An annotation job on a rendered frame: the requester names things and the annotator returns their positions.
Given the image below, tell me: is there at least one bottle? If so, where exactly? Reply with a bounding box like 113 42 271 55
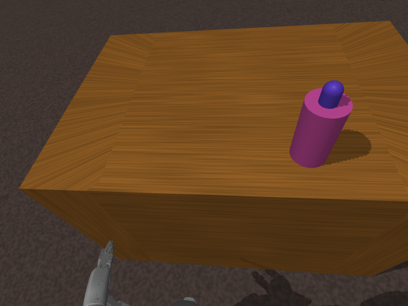
289 80 353 168

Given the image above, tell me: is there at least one left robot hand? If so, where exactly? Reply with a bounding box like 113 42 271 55
83 241 130 306

